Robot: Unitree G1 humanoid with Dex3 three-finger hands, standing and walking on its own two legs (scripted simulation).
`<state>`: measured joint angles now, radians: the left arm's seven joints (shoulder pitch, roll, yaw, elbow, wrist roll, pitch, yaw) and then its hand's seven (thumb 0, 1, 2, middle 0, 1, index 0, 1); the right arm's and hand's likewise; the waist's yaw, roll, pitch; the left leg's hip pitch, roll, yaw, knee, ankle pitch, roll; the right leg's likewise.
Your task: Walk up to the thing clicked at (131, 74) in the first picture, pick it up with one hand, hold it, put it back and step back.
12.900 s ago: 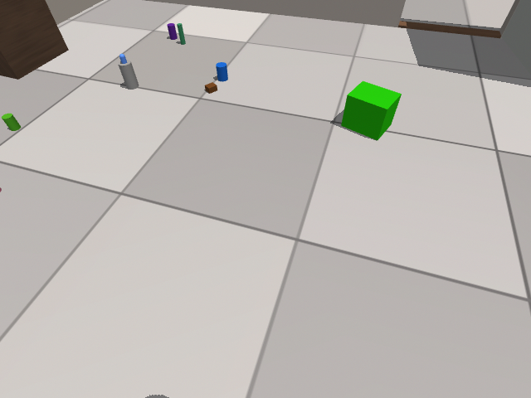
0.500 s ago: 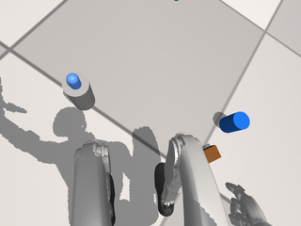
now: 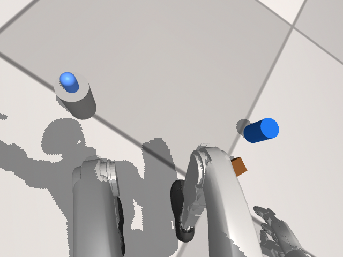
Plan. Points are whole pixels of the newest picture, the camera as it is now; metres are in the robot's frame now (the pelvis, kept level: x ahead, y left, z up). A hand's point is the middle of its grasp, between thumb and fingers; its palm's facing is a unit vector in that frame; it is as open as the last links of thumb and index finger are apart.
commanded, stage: go down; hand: left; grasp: from the side
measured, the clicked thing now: (76, 95) +0.53 +0.23 -0.26
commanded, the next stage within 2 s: approach in 0.14 s
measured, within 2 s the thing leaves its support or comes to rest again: neither
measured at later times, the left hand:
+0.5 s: hand out of the picture +0.47 +0.41 -0.02, palm faces +0.21 -0.98 -0.01, open 17.3 cm
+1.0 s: hand (47, 98) +0.49 +0.29 -0.22, palm faces +0.09 -1.00 +0.02, open 17.5 cm
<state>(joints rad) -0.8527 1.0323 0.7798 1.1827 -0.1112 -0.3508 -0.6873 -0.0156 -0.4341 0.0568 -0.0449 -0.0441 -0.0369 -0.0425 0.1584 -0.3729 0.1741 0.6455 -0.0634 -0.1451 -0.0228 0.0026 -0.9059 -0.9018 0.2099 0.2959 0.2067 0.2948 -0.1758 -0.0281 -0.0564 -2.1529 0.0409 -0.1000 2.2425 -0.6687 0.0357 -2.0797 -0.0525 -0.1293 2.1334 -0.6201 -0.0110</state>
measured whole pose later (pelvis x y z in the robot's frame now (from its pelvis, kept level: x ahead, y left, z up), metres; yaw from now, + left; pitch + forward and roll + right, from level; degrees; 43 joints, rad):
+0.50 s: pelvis +0.00 +0.00 -0.02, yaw -2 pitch +31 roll -10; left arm -0.90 1.12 0.77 1.33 -0.15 -0.44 -0.67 -0.01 -0.49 0.04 -0.06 -0.05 -0.05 -0.06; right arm 0.12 -0.40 0.24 0.60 -0.09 -0.13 -0.01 0.00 -0.90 -0.90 0.21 0.30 0.21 0.30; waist -0.21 -0.06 0.01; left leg -2.20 0.05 -0.13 2.32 -0.68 0.04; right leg -2.11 -0.04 -0.15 2.18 -0.61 -0.01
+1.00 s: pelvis -0.01 +0.01 -0.07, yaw -7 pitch +21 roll -15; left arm -0.84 1.03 0.66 1.48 -0.11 -0.81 -0.45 -0.02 -0.56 0.07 -0.05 -0.09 -0.04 -0.09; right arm -0.05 -0.39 0.45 0.56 -0.26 -0.04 0.05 0.00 -0.93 -0.91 0.21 0.30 0.21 0.30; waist -0.32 -0.21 0.25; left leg -2.25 0.06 -0.25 2.54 -0.70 0.05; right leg -2.11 -0.01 -0.24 2.32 -0.59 0.02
